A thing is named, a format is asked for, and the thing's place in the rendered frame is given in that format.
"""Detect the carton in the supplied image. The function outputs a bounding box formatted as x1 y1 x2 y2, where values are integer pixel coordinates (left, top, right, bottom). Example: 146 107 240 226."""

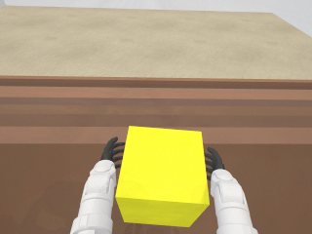
115 126 210 227

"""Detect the right robot forearm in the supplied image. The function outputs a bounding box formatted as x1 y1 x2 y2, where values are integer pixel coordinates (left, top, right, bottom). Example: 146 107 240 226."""
210 169 258 234

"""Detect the right robot hand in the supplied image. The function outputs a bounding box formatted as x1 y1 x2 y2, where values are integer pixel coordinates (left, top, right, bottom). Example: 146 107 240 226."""
204 147 225 181

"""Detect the left robot hand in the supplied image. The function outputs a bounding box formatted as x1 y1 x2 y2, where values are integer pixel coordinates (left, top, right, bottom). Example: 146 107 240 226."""
100 136 126 169

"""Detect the left robot forearm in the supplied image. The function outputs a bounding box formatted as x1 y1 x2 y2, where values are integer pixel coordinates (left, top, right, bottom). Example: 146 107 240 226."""
70 160 117 234

